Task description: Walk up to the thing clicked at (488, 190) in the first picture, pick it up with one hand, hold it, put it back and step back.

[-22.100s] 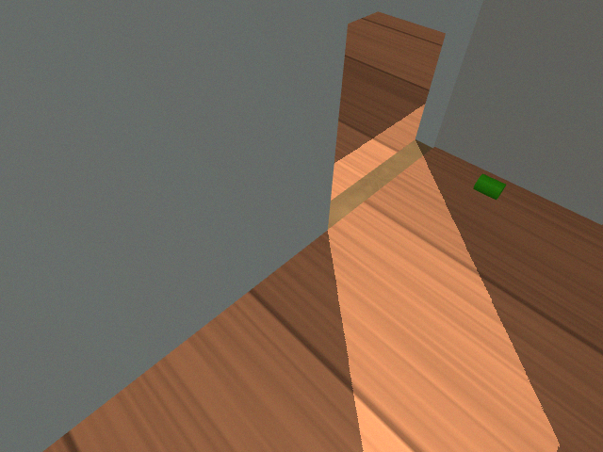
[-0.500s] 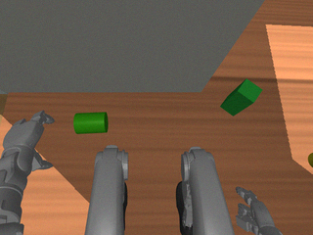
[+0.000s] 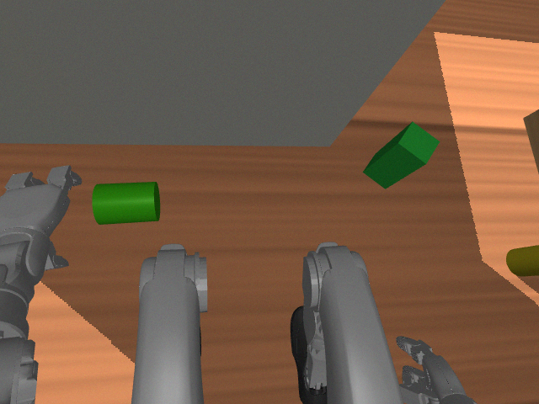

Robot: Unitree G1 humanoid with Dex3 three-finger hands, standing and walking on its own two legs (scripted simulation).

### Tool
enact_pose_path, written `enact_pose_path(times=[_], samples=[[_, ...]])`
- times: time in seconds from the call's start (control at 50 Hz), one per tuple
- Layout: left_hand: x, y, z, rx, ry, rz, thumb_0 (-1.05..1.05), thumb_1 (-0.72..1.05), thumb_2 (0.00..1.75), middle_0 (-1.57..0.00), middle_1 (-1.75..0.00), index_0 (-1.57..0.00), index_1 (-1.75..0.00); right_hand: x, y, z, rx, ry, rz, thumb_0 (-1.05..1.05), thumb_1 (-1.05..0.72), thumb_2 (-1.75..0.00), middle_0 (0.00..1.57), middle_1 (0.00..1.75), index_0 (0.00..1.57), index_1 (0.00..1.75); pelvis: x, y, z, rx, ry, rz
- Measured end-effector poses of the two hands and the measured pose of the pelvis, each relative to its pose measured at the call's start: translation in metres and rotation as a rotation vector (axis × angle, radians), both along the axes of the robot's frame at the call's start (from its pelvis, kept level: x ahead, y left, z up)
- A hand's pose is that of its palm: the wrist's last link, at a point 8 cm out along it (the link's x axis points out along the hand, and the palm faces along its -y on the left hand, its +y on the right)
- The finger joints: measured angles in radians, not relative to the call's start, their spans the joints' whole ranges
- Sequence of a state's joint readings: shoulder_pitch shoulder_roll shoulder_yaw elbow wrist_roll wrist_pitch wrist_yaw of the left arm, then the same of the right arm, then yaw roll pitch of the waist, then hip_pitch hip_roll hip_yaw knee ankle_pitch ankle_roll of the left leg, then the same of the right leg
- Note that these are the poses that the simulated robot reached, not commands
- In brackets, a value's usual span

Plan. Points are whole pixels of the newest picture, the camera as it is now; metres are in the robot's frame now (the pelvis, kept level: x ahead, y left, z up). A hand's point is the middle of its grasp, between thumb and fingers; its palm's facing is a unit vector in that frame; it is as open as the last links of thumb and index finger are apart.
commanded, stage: rise first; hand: left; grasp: from above
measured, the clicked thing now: (128, 202) +0.45 +0.27 -0.32
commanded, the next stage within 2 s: approach in 0.66 s
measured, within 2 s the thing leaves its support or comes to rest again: neither
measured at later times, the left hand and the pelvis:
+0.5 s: hand (68, 222) +0.37 +0.33 -0.19, palm faces -0.45 -0.12 -0.89, open 13.3 cm; pelvis +0.01 -0.01 -0.03, yaw +0 degrees
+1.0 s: hand (94, 208) +0.40 +0.30 -0.21, palm faces -0.45 -0.05 -0.89, open 13.6 cm; pelvis +0.01 -0.01 -0.04, yaw +0 degrees
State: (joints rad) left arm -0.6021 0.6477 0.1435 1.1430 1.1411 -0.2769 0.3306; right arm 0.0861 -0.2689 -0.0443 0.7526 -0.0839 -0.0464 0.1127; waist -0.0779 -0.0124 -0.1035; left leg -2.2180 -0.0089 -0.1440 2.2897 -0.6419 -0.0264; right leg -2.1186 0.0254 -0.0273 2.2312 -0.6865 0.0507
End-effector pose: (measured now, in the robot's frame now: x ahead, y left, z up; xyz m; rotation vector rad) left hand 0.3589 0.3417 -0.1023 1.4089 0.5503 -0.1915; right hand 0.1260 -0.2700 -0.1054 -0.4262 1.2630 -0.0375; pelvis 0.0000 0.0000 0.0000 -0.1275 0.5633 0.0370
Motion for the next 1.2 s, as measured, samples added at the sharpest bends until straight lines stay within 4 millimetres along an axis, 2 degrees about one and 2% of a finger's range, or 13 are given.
enact_pose_path(times=[0.18, 0.42, 0.78, 0.9, 0.98, 1.06, 1.2], samples=[[0.009, -0.005, -0.011, 0.013, 0.019, -0.026, 0.0, -0.43, 0.93, -0.18, -0.86, -0.17, -0.88, 0.0, 0.003, -0.011, 0.021, 0.033, 0.005, 0.0, -0.91, -0.9, 0.2, 0.3, 0.2, 0.3, 0.005, -0.001, -0.005, 0.004, 0.014, -0.006], [0.017, -0.009, -0.025, 0.022, -0.006, -0.06, 0.0, -0.37, 0.87, -0.23, -0.84, -0.22, -0.85, -0.006, -0.005, -0.027, 0.014, 0.075, 0.0, 0.0, -0.91, -0.9, 0.2, 0.3, 0.2, 0.3, 0.008, -0.006, -0.021, 0.013, 0.009, -0.015], [0.026, -0.014, -0.036, 0.047, -0.026, -0.083, 0.0, -0.35, 0.85, -0.23, -0.86, -0.23, -0.86, -0.007, -0.01, -0.041, 0.003, 0.093, -0.001, 0.0, -0.91, -0.89, 0.2, 0.3, 0.2, 0.3, 0.011, -0.009, -0.034, 0.02, 0.009, -0.02], [0.031, -0.02, -0.043, 0.058, -0.003, -0.106, 0.0, -0.39, 0.88, -0.19, -0.91, -0.19, -0.91, -0.008, -0.01, -0.042, 0.001, 0.097, 0.005, 0.0, -0.91, -0.89, 0.2, 0.3, 0.2, 0.3, 0.012, -0.009, -0.036, 0.023, 0.014, -0.018], [0.045, -0.035, -0.05, 0.052, -0.008, -0.151, 0.0, -0.42, 0.9, -0.16, -0.95, -0.17, -0.95, -0.013, -0.011, -0.041, -0.007, 0.102, 0.007, 0.0, -0.91, -0.89, 0.2, 0.3, 0.2, 0.3, 0.012, -0.01, -0.038, 0.024, 0.016, -0.02], [0.069, -0.059, -0.054, 0.04, -0.052, -0.19, 0.0, -0.45, 0.92, -0.13, -0.99, -0.14, -0.99, -0.022, -0.014, -0.038, -0.024, 0.106, -0.002, 0.0, -0.91, -0.89, 0.2, 0.3, 0.2, 0.3, 0.012, -0.01, -0.04, 0.021, 0.018, -0.025], [0.113, -0.092, -0.055, 0.06, -0.11, -0.168, 0.0, -0.49, 0.96, -0.1, -1.02, -0.12, -1.02, -0.05, -0.019, -0.034, -0.037, 0.132, -0.058, 0.0, -0.92, -0.89, 0.2, 0.3, 0.2, 0.3, 0.014, -0.009, -0.044, 0.014, 0.032, -0.034]])
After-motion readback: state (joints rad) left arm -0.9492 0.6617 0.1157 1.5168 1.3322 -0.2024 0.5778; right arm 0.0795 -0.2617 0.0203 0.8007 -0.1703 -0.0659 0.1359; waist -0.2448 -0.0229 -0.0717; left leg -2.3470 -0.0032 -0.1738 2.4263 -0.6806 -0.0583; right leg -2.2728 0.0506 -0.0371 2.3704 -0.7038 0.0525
